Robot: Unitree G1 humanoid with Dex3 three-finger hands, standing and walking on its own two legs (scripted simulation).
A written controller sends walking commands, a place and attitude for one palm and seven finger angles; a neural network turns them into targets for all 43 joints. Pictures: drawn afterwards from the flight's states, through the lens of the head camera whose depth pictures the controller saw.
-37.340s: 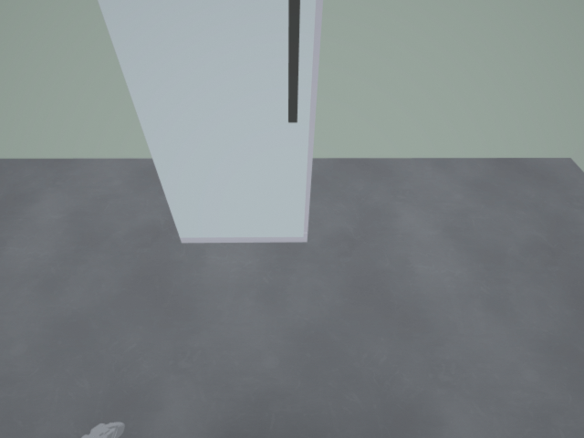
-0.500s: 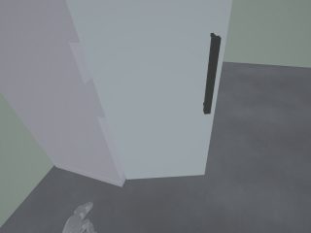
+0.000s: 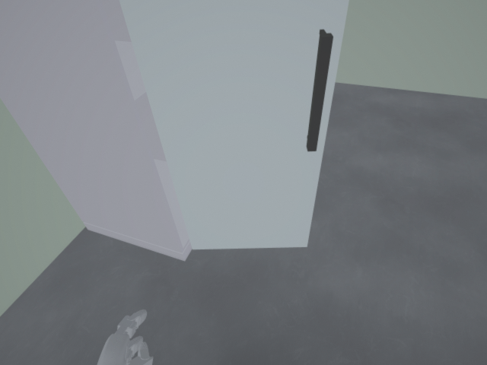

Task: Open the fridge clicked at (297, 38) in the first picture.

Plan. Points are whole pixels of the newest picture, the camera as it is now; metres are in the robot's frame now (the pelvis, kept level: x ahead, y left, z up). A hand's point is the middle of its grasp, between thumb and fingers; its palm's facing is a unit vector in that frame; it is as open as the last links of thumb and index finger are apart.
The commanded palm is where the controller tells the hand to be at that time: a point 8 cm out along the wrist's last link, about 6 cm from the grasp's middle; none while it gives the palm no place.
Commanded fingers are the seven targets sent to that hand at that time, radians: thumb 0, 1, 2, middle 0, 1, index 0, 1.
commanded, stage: stop stepping back and stand still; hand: right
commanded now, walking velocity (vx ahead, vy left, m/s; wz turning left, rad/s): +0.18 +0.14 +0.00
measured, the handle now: (316, 96) +0.77 -0.13 +0.10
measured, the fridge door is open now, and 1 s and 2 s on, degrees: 70 70 70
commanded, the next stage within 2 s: let the arm hang, fingers relaxed in 0.74 s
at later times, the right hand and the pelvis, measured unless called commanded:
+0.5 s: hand out of the picture +0.21 -0.28 +0.18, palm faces +0.50 +0.74 -0.45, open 7.5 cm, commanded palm +0.14 -0.32 +0.20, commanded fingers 0.00 -0.90 -0.90 0.20 0.30 0.20 0.30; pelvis +0.03 -0.01 +0.01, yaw -5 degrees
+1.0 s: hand (444, 351) +0.19 -0.29 -0.04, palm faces +0.16 +0.90 -0.40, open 7.4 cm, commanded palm none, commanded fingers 0.00 -0.90 -0.90 0.20 0.30 0.20 0.30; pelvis +0.02 -0.03 +0.01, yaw -6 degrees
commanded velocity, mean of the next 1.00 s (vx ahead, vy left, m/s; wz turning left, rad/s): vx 0.02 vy -0.01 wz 0.00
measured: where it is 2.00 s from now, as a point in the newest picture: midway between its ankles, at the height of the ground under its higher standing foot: outside the picture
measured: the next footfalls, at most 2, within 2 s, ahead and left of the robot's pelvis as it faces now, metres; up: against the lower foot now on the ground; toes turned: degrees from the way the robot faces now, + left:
right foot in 0.34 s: +0.08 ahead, -0.14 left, +0.00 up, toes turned -9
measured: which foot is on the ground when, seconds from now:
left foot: down 0.00-1.00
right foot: down 0.00-0.10, up 0.12-0.32, down 0.34-1.00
